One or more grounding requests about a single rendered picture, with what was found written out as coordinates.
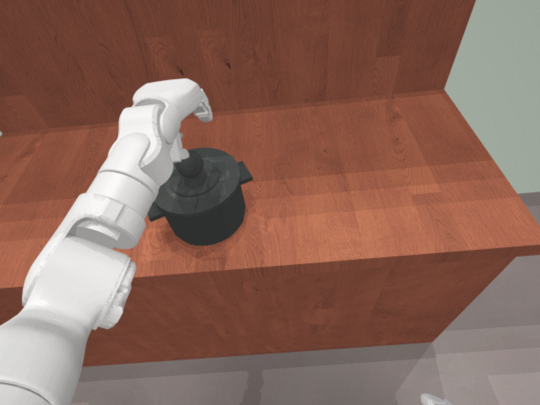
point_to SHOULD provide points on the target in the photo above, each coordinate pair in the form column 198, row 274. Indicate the lid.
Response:
column 212, row 188

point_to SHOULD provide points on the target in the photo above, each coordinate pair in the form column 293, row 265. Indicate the robot left forearm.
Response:
column 112, row 212

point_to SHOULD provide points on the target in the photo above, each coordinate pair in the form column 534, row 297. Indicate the knob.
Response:
column 190, row 167

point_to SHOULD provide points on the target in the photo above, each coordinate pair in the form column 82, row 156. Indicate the pot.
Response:
column 209, row 228

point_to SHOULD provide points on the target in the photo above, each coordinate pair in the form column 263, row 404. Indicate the table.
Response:
column 375, row 216

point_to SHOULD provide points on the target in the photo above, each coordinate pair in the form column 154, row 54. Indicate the left robot upper arm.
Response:
column 84, row 286

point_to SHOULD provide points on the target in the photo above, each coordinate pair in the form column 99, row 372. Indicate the robot left hand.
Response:
column 187, row 97

